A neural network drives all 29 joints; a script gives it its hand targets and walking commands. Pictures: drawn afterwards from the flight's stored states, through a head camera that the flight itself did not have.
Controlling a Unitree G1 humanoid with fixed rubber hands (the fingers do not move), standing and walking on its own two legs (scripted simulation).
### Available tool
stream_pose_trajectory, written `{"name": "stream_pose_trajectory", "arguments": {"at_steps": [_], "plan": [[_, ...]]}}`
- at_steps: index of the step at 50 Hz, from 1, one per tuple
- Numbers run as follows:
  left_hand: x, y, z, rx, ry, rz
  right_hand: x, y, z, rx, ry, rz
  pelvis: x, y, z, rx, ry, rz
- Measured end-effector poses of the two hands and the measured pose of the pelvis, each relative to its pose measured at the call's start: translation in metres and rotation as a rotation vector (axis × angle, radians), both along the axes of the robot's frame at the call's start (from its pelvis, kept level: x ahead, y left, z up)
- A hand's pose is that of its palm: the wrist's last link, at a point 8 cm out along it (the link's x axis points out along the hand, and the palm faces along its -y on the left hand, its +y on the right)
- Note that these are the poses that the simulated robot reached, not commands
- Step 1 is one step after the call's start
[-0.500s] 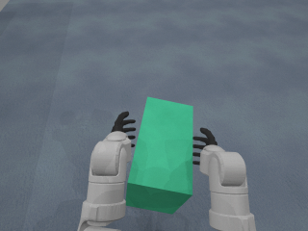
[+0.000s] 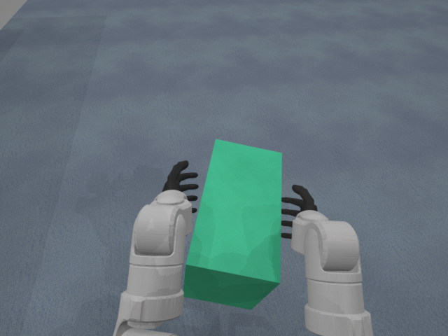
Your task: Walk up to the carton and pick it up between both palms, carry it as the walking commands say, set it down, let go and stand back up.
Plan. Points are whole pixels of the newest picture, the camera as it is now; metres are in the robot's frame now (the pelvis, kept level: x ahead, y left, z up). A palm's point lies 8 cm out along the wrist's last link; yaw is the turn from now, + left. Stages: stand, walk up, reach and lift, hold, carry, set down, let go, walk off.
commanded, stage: carry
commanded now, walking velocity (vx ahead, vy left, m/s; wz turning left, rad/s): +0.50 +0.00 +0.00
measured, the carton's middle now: (233, 223) +0.36 +0.01 -0.02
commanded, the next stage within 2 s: none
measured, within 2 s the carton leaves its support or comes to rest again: neither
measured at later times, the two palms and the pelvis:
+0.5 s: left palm (192, 116) +0.55 +0.11 +0.11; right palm (292, 136) +0.53 -0.11 +0.08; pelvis +0.22 +0.00 +0.01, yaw +0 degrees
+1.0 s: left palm (207, 69) +0.77 +0.10 +0.10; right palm (285, 86) +0.75 -0.12 +0.07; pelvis +0.44 +0.00 +0.01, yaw -1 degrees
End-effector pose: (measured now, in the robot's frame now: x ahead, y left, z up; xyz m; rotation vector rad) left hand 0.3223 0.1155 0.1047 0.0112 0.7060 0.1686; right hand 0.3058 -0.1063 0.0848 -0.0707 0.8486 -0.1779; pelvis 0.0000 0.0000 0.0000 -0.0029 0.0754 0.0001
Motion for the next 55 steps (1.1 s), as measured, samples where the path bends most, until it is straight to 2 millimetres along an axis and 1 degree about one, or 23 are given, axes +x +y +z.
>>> {"name": "stream_pose_trajectory", "arguments": {"at_steps": [3, 7, 10, 13, 16, 21, 25, 28, 29, 32, 35, 40, 44, 47, 51, 55], "plan": [[0.023, 0.003, -0.003, 0.001, 0.033, 0.001, 0.022, 0.003, -0.002, -0.011, 0.036, 0.003, 0.024, 0.002, 0.005, -0.010, 0.001, -0.005], [0.056, 0.001, -0.004, 0.003, 0.045, -0.001, 0.055, 0.001, -0.003, -0.010, 0.049, 0.001, 0.056, 0.001, 0.007, -0.010, 0.012, -0.008], [0.084, -0.006, -0.007, 0.014, 0.049, -0.001, 0.083, -0.005, -0.008, 0.002, 0.053, 0.001, 0.083, -0.005, 0.005, -0.002, 0.028, -0.008], [0.116, -0.016, -0.007, 0.037, 0.039, -0.007, 0.113, -0.015, -0.014, 0.030, 0.041, -0.006, 0.112, -0.012, -0.001, -0.002, 0.045, -0.012], [0.143, -0.023, -0.006, 0.054, 0.044, -0.016, 0.137, -0.021, -0.017, 0.051, 0.046, -0.019, 0.137, -0.014, 0.001, -0.002, 0.019, -0.013], [0.184, -0.015, 0.002, 0.054, 0.047, -0.002, 0.182, -0.014, -0.008, 0.055, 0.040, -0.007, 0.179, -0.010, 0.011, 0.019, 0.008, 0.002], [0.223, -0.003, 0.006, 0.036, 0.022, -0.002, 0.222, -0.003, 0.000, 0.040, 0.012, -0.007, 0.220, 0.001, 0.009, 0.015, 0.000, 0.004], [0.256, 0.009, 0.004, 0.014, -0.020, -0.003, 0.255, 0.010, 0.001, 0.019, -0.024, -0.009, 0.254, 0.012, -0.003, 0.000, 0.003, 0.002], [0.265, 0.013, 0.003, 0.004, -0.023, -0.001, 0.264, 0.013, 0.002, 0.007, -0.024, -0.006, 0.264, 0.015, -0.004, 0.004, -0.001, 0.002], [0.289, 0.019, 0.001, -0.005, 0.005, 0.000, 0.288, 0.019, 0.001, -0.010, 0.009, -0.001, 0.289, 0.018, 0.002, -0.009, -0.003, -0.001], [0.314, 0.019, 0.000, -0.004, 0.027, 0.000, 0.312, 0.020, 0.001, -0.018, 0.034, 0.000, 0.314, 0.019, 0.007, -0.014, 0.005, -0.005], [0.357, 0.012, -0.003, 0.010, 0.043, -0.001, 0.355, 0.013, -0.005, -0.003, 0.051, -0.001, 0.356, 0.014, 0.007, -0.008, 0.022, -0.007], [0.399, -0.003, -0.007, 0.034, 0.039, -0.007, 0.395, -0.001, -0.013, 0.025, 0.044, -0.009, 0.394, 0.002, 0.000, -0.001, 0.047, -0.011], [0.427, -0.014, -0.006, 0.046, 0.041, -0.020, 0.420, -0.011, -0.016, 0.041, 0.046, -0.026, 0.420, -0.003, 0.002, -0.006, 0.019, -0.017], [0.461, -0.013, -0.003, 0.036, 0.045, -0.014, 0.455, -0.011, -0.009, 0.036, 0.042, -0.022, 0.453, -0.005, 0.008, 0.004, 0.012, -0.009], [0.498, -0.007, -0.002, 0.013, 0.027, -0.014, 0.492, -0.006, -0.004, 0.019, 0.023, -0.023, 0.490, 0.000, 0.007, -0.002, -0.001, -0.006]]}}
